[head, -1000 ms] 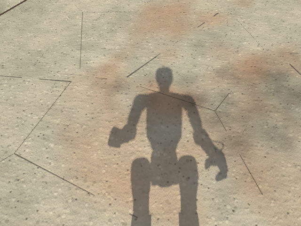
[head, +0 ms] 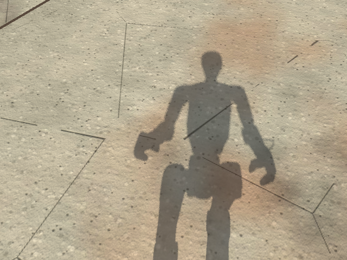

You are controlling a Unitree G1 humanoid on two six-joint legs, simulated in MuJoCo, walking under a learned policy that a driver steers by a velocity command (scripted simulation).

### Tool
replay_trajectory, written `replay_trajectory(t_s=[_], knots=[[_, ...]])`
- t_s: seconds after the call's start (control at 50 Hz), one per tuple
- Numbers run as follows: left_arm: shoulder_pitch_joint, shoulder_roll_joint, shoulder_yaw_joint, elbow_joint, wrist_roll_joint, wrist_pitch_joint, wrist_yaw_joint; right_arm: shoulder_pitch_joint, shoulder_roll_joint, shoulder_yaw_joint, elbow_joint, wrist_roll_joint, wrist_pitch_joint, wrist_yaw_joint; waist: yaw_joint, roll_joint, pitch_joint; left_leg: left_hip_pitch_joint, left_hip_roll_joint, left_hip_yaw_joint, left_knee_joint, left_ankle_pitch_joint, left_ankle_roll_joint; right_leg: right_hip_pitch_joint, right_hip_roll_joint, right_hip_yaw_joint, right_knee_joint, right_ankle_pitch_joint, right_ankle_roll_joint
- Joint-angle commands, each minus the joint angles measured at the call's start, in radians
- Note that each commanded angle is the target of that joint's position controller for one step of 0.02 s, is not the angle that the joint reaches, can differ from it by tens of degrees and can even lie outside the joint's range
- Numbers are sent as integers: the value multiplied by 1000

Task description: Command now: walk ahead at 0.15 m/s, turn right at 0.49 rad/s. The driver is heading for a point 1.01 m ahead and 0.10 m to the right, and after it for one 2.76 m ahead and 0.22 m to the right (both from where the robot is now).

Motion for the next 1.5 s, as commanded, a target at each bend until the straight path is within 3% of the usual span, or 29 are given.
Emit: replay_trajectory(t_s=[0.02,0.06,0.12,0.3,0.36,0.38,0.4,0.42,0.44,0.48,0.54,0.66,0.76,0.82,0.84,0.86,0.88,0.9,0.94,1.04,1.16,1.28,1.3,1.32,1.34,1.36,1.38,1.42,1.5], knots=[[124,160,52,-74,-19,14,23,-1,-132,-17,-107,19,-20,9,75,0,-340,-440,29,-148,305,49,-8,641,-324,485,-171,444,-255],[59,133,41,-90,-19,33,36,-20,-133,-24,-113,3,11,-9,16,3,-200,-356,67,-141,172,124,-15,367,-262,415,-248,289,-211],[32,147,49,-104,-9,39,45,19,-92,-16,-102,-3,23,-12,-14,-67,-182,-257,61,-102,-41,174,-27,216,-188,370,-322,-1,-192],[84,178,60,-110,-26,54,64,-111,-92,-18,-132,16,-34,8,52,-136,-162,-168,13,-102,-429,302,-19,212,-163,479,-307,-398,-144],[65,150,49,-114,-28,62,60,-39,-89,-30,-112,25,-56,14,-11,-128,-133,32,10,-84,-616,359,20,126,-121,493,-244,-476,-103],[58,115,38,-119,-26,61,60,27,-113,-42,-96,23,-59,9,-44,-93,-133,164,76,-128,-670,342,48,29,-82,458,-156,-499,-61],[63,29,15,-125,-23,56,59,137,-171,-56,-81,4,-58,0,-71,54,-181,305,279,-329,-747,181,111,-94,11,310,139,-518,9],[36,39,15,-184,-36,39,55,169,-250,-75,-67,-29,-52,10,-53,258,-100,310,427,-677,-874,-94,217,-339,76,189,315,-476,20],[35,105,29,-177,-31,26,53,121,-215,-72,-77,-17,-58,12,-34,221,-32,266,442,-705,-884,-177,255,-400,-18,198,437,-397,36],[77,117,39,-125,-21,24,48,86,-122,-44,-84,6,-57,9,-21,145,-22,258,337,-518,-874,-36,203,-378,-35,182,494,-264,62],[40,77,32,-122,-22,10,36,99,-109,-34,-60,-4,-61,8,-28,134,1,200,273,-332,-911,229,190,-324,-55,146,484,-105,85],[-113,10,0,-155,-22,-5,16,157,-135,-34,0,18,-49,11,-75,144,8,172,237,-147,-925,486,194,-170,-93,23,162,70,111],[-180,31,3,-175,-37,-18,-7,215,-175,-40,49,38,-30,18,-82,157,31,223,292,-146,-888,579,192,-40,-66,-17,-24,6,63],[39,107,45,-116,-27,-22,4,202,-182,-39,65,47,-19,13,63,133,-102,207,251,-88,-629,1003,147,331,-13,-41,-135,19,-12],[218,159,66,-80,-17,-19,18,184,-150,-24,46,32,-25,12,149,93,-239,31,210,-61,-391,874,111,639,-125,67,-91,32,-57],[332,273,88,-61,3,-12,29,261,-27,18,2,14,-43,17,141,-184,-420,-372,60,-11,22,332,37,1029,-432,510,-119,-77,-200],[357,197,70,-49,2,-7,31,247,-78,4,23,35,-63,18,161,-208,-483,-455,34,-163,177,20,39,972,-481,711,-248,-193,-232],[292,149,49,-39,-5,-9,32,159,-148,-22,-3,61,-66,20,145,-159,-297,-532,85,-162,226,81,48,834,-440,547,-270,-207,-181],[164,76,26,-32,-10,-15,28,84,-123,-22,-12,43,-55,16,81,-98,-127,-493,150,-123,142,231,46,577,-347,326,-340,-128,-132],[36,63,33,3,13,-55,30,133,-46,-24,2,28,4,5,-31,-81,-29,-353,141,-120,29,360,-1,335,-296,22,-406,469,-113],[58,129,50,47,-6,-25,72,-46,-21,-10,-89,14,-2,54,23,-57,-50,-259,113,-39,-386,653,17,394,-282,-127,-364,502,-81],[37,152,65,51,-47,27,90,95,-143,-72,-112,6,9,73,-72,-17,-143,-36,3,32,-564,542,128,475,-262,-164,59,589,3],[96,127,54,46,-19,26,85,152,-228,-98,-115,5,8,49,-83,139,-207,162,90,-125,-603,970,183,326,-173,-184,325,310,76],[208,31,22,27,38,23,70,107,-306,-100,-151,-4,13,32,29,352,-299,430,335,-504,-543,1356,380,-17,6,-125,694,-586,154],[192,91,22,35,10,17,53,107,-254,-83,-189,-9,10,40,-28,230,-488,470,397,-689,-648,1096,459,-66,20,103,818,-604,145],[109,136,34,19,-24,19,47,69,-205,-74,-195,5,5,46,-42,117,-407,409,344,-608,-700,778,411,-127,-26,126,805,-500,120],[66,125,33,8,-22,21,50,41,-167,-66,-185,32,7,43,-24,49,-301,309,293,-556,-744,452,351,-164,-64,114,722,-406,108],[25,133,39,-3,-11,31,58,-28,-141,-53,-197,28,15,30,19,74,-179,88,232,-520,-839,124,295,-94,-107,112,553,-301,94],[22,92,29,10,1,18,60,-41,-158,-62,-219,7,9,3,24,110,-156,-23,166,-442,-872,168,285,12,-77,80,330,-227,117]])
